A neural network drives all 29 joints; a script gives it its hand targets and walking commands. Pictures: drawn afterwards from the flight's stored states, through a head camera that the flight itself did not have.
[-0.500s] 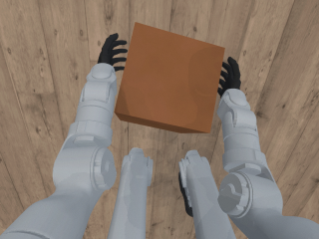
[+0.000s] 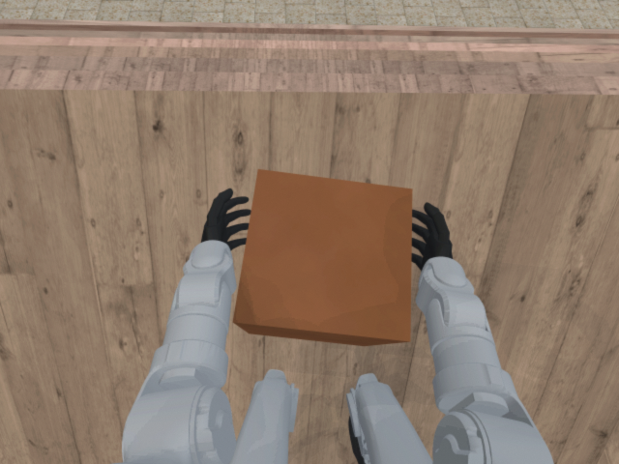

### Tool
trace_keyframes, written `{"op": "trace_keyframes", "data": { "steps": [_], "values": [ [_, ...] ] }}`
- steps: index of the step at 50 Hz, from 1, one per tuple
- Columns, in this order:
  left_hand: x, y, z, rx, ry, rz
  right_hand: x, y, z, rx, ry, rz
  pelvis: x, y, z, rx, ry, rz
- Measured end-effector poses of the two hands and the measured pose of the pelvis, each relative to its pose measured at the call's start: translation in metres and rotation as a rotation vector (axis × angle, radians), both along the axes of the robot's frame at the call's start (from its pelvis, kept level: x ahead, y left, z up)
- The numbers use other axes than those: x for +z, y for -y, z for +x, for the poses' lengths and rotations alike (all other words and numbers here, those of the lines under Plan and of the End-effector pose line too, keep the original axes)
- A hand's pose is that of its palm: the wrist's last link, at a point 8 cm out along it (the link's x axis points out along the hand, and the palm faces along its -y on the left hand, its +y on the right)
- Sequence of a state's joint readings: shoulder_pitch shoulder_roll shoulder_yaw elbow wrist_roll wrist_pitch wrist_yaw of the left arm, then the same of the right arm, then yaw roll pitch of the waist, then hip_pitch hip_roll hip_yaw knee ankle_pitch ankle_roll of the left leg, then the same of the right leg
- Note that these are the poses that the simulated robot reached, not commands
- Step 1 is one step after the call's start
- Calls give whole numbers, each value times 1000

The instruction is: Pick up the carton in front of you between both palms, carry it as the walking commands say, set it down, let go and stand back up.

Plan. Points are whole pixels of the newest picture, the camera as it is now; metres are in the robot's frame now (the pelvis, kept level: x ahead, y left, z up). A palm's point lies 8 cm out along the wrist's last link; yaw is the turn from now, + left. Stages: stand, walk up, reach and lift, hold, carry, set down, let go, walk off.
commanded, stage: reach and lift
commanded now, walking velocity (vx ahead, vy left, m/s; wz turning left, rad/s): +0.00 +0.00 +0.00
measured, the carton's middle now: (319, 271) +0.39 +0.01 -0.12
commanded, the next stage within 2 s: hold in 1.68 s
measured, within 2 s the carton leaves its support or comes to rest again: neither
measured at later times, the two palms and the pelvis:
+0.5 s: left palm (198, 231) +0.35 +0.14 +0.10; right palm (505, 238) +0.34 -0.16 +0.11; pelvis +0.04 +0.00 +0.11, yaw +1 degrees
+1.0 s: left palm (178, 221) +0.33 +0.14 +0.16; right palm (541, 214) +0.34 -0.16 +0.17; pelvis +0.03 -0.01 +0.14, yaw +2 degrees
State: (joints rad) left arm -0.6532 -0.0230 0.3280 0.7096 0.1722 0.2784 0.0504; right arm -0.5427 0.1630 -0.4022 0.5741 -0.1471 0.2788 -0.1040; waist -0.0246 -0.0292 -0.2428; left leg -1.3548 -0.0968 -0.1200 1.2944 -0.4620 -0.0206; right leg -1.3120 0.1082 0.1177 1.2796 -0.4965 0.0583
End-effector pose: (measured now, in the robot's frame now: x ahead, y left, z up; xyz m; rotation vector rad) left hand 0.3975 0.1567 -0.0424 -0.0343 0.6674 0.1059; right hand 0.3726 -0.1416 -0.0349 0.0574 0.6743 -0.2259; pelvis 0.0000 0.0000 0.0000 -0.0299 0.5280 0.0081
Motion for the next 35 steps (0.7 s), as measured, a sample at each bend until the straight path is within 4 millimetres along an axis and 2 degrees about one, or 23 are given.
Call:
{"op": "trace_keyframes", "data": {
  "steps": [9, 22, 29, 35],
  "values": [
    [55, 3, -16, 30, 9, 5, 54, 4, -7, 33, 8, -9, 46, 0, 14, 6, 100, 9],
    [131, 13, -41, 48, 12, -1, 130, 13, -29, 53, 9, -28, 105, 2, 36, 8, 299, 19],
    [169, 14, -56, 48, 13, 31, 170, 14, -36, 83, 14, -37, 125, 4, 44, 5, 433, 27],
    [195, 14, -61, 51, 12, 32, 198, 14, -36, 105, 21, -58, 133, 7, 43, 15, 532, 30]
  ]
}}
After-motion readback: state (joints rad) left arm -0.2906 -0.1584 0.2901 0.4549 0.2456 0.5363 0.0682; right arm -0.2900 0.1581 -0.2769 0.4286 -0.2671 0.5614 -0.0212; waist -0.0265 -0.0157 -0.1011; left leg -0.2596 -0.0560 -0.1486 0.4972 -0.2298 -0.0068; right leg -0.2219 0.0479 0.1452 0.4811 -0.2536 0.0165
